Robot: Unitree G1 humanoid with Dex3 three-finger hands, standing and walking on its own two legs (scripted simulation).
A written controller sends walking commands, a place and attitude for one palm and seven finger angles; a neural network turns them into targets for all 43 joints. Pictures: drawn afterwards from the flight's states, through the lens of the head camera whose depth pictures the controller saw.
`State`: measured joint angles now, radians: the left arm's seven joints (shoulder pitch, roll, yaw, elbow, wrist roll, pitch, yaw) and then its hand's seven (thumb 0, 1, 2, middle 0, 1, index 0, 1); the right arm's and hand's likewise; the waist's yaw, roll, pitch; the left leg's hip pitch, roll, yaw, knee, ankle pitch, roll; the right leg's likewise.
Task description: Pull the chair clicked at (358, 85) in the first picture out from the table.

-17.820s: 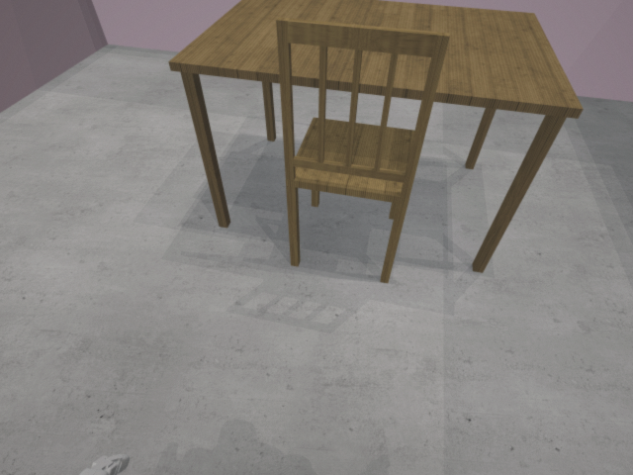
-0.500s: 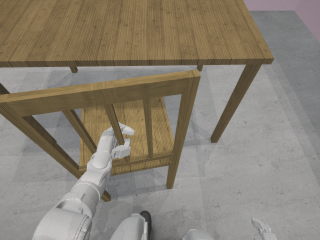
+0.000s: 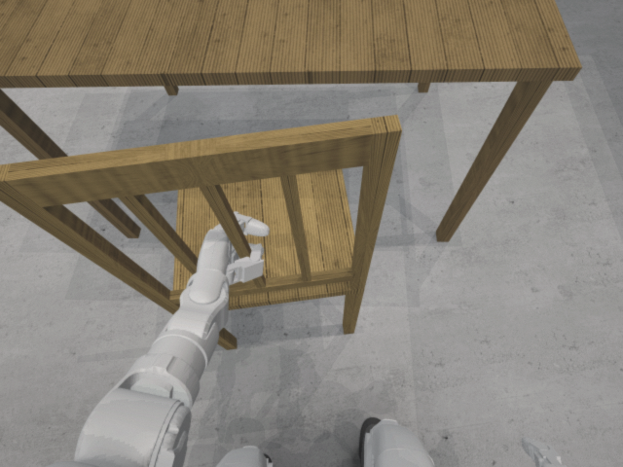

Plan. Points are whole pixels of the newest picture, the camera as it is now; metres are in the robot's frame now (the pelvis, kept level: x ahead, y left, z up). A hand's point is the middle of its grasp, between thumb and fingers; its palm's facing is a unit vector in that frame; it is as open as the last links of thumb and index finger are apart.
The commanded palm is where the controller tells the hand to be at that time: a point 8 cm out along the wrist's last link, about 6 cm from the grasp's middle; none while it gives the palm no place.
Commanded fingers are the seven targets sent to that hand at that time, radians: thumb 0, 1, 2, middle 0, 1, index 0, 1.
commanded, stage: step backward, pulling the chair out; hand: left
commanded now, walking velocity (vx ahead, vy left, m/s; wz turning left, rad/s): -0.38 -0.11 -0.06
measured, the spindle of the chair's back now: (241, 245) +0.41 +0.11 -0.06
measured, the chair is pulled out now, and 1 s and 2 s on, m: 0.21 0.41 0.64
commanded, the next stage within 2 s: stop walking, hand still on the chair in 1.58 s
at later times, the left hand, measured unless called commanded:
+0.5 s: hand (236, 315) +0.30 +0.11 -0.06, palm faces -0.10 -0.98 -0.19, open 5.1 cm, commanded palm +0.30 +0.16 -0.06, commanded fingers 0.00 0.90 0.90 -0.50 -1.45 -0.50 -1.45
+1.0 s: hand (217, 418) +0.18 +0.12 -0.06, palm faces -0.20 -0.97 -0.15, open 4.9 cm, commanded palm +0.19 +0.17 -0.06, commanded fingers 0.00 0.90 0.90 -0.50 -1.45 -0.50 -1.45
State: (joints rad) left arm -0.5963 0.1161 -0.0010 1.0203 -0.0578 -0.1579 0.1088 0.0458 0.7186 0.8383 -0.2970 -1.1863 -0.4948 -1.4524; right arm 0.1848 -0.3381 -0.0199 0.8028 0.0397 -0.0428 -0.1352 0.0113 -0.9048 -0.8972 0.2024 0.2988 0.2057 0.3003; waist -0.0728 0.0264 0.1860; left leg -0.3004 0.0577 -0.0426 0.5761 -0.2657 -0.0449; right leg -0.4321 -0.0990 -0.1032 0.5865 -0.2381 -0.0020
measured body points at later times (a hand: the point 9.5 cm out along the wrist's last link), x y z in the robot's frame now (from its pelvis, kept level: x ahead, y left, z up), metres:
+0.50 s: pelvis -0.08 +0.02 +0.00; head +0.04 -0.02 +0.43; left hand +0.30 +0.16 -0.04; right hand +0.00 -0.21 -0.16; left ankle -0.06 +0.18 -0.72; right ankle -0.07 -0.07 -0.73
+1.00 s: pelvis -0.19 +0.06 +0.00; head -0.09 +0.05 +0.44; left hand +0.18 +0.17 -0.04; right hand -0.11 -0.19 -0.14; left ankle -0.23 +0.22 -0.73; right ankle -0.16 -0.04 -0.72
